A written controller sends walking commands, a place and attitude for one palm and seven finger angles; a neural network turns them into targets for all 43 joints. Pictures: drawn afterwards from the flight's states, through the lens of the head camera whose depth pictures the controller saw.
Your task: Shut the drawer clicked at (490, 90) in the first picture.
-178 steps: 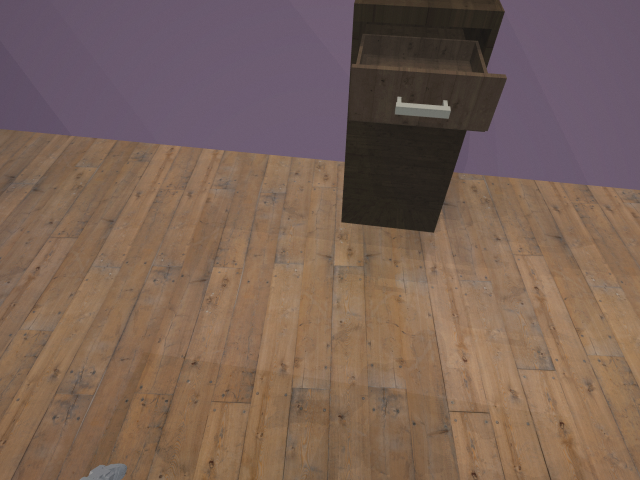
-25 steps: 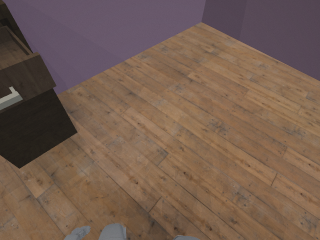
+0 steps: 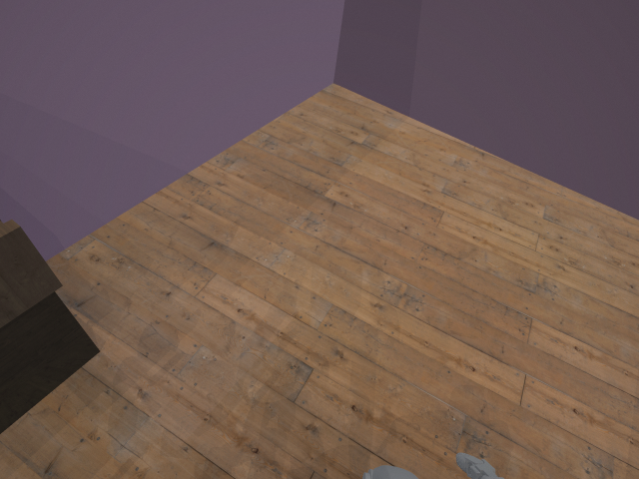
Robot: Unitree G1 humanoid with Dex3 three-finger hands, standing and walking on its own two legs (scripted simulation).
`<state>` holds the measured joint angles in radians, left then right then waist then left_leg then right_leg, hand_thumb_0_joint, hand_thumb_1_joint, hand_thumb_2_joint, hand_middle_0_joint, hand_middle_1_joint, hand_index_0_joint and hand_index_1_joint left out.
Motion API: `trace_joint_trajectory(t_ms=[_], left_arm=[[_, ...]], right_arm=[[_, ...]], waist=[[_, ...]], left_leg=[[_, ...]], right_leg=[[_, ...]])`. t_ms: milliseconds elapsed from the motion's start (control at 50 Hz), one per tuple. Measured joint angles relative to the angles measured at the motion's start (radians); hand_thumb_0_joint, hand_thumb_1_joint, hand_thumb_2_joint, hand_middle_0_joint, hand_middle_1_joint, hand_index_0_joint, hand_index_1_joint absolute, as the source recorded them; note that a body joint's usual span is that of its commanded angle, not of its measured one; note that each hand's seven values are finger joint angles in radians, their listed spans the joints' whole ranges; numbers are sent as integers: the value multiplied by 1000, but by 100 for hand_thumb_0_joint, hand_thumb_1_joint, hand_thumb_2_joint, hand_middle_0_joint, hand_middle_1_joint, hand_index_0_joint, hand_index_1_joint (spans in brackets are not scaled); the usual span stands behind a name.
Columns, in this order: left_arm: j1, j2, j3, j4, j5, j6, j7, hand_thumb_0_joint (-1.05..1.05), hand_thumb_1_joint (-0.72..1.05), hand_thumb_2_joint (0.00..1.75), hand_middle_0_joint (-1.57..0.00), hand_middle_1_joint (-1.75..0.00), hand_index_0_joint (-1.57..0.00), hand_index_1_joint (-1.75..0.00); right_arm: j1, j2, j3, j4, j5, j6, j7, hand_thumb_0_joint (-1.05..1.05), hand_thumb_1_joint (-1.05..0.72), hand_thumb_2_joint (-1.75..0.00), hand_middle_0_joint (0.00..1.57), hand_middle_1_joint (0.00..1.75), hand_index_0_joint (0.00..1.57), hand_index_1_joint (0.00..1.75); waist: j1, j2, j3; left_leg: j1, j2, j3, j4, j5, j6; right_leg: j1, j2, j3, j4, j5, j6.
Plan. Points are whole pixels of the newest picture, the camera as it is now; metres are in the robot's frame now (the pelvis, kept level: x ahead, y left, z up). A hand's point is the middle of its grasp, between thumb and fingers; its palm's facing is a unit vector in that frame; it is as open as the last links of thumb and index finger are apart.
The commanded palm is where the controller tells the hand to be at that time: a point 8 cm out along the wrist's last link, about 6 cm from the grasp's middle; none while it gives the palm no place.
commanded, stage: walk to a spot facing it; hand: left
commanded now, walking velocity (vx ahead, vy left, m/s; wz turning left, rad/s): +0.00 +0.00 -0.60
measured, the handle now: out of the picture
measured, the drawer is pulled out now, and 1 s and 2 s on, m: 0.30 0.30 0.30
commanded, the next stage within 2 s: turn to face it in 1.76 s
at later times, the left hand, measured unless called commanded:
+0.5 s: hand (258, 408) +0.24 +0.11 -0.15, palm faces -0.30 -0.92 -0.26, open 7.4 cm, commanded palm none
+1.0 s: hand (247, 412) +0.23 +0.13 -0.17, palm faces -0.54 -0.82 -0.20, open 7.4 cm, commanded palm none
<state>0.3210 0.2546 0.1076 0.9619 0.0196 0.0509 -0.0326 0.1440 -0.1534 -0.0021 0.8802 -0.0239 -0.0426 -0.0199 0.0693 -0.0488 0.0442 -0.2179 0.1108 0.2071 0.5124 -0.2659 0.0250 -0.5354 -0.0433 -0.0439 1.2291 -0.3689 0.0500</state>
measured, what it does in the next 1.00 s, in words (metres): steps on the spot, turning right: right foot, then left foot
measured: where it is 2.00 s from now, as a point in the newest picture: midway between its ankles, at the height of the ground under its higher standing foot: outside the picture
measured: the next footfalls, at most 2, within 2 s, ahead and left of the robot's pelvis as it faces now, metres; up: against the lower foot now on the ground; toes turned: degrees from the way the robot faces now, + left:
right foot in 0.30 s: +0.08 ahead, -0.16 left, +0.00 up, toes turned -18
left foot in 0.68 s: +0.16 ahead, +0.08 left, +0.00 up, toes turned -20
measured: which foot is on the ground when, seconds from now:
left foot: down 0.00-0.30, up 0.32-0.66, down 0.68-1.00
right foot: up 0.00-0.28, down 0.30-0.68, up 0.70-1.00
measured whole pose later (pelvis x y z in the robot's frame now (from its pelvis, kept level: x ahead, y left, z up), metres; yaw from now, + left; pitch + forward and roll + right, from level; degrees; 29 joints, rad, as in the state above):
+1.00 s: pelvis +0.06 +0.00 +0.00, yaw -37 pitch +0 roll -2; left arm 0.21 0.23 0.10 0.92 0.02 0.09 -0.04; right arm 0.22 -0.18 -0.05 0.90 -0.03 0.01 -0.01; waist 0.00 -0.01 0.08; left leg -0.21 0.17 0.26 0.52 -0.28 -0.02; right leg -0.40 -0.05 -0.06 0.90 -0.45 0.06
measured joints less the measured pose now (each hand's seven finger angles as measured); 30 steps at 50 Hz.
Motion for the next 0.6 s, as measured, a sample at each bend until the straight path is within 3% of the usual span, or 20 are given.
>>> trace_joint_trajectory(t_ms=[100, 180, 260, 300, 320, 360, 400, 500, 600], left_arm=[[-75, -14, 1, -32, 2, 18, -3, 1, 91, 90, -20, -29, -20, -30], [-141, -22, -3, -48, 3, 25, -4, 1, 91, 90, -20, -29, -20, -30], [-195, -26, -13, -68, 3, 13, -4, 1, 91, 90, -20, -29, -20, -30], [-211, -16, -23, -87, 5, -11, -2, 1, 91, 90, -20, -29, -20, -30], [-225, -18, -26, -89, 1, -27, 4, 1, 91, 90, -20, -29, -20, -30], [-241, -27, -34, -94, -9, -39, 17, 1, 91, 90, -20, -29, -20, -30], [-238, -35, -38, -96, -11, -35, 28, 0, 91, 90, -20, -29, -20, -30], [-218, -44, -45, -82, -5, -16, 33, 1, 90, 90, -20, -29, -20, -30], [-195, -47, -45, -84, 0, -5, 24, 1, 90, 90, -21, -30, -20, -30]], right_arm=[[85, -20, -28, 54, 1, 19, -7, 0, -92, -90, 20, 30, 20, 30], [139, -48, -48, 85, -5, 36, -3, 0, -92, -90, 20, 30, 20, 30], [181, -78, -66, 104, -10, 48, 3, 0, -91, -90, 20, 30, 20, 30], [215, -87, -70, 102, -4, 55, 9, 0, -91, -90, 20, 30, 20, 30], [213, -95, -71, 105, -1, 66, 10, 0, -91, -90, 20, 30, 20, 30], [195, -106, -70, 109, 4, 90, 2, 0, -91, -90, 20, 30, 20, 30], [170, -106, -66, 106, 4, 100, -2, 0, -91, -90, 20, 30, 20, 30], [103, -81, -55, 55, 0, 93, 1, 1, -91, -90, 20, 30, 20, 30], [45, -54, -44, 9, 5, 79, 6, 0, -91, -90, 20, 30, 20, 30]], waist=[[-37, 11, 18], [-75, 25, 37], [-109, 51, 52], [-119, 55, 45], [-120, 69, 52], [-126, 91, 69], [-123, 95, 69], [-116, 79, 43], [-87, 55, 26]], left_leg=[[46, 18, 60, -23, -19, -5], [60, 39, 111, 1, -52, -20], [54, 77, 162, 75, -109, -49], [10, 105, 164, 190, -156, -71], [-42, 113, 113, 306, -213, -85], [-140, 85, -17, 522, -286, -99], [-205, 59, -86, 627, -258, -109], [-263, 28, -140, 559, -165, -125], [-216, -16, -149, 369, -153, -118]], right_leg=[[-22, -40, -12, -111, 53, 16], [28, -47, -37, -285, 43, 11], [121, -23, -64, -471, 32, -16], [192, -13, -69, -601, 112, -53], [177, -1, -66, -575, 90, -69], [169, 16, -57, -537, 53, -84], [186, 31, -36, -562, 60, -85], [211, 51, 27, -646, 113, -82], [201, 68, 94, -661, 132, -65]])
